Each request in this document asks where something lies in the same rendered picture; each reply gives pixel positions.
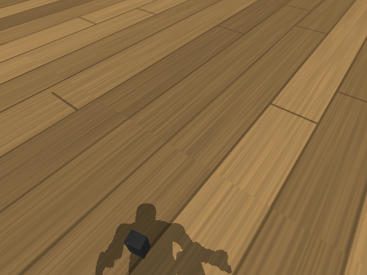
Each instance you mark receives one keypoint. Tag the carton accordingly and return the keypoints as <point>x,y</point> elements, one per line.
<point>137,243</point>

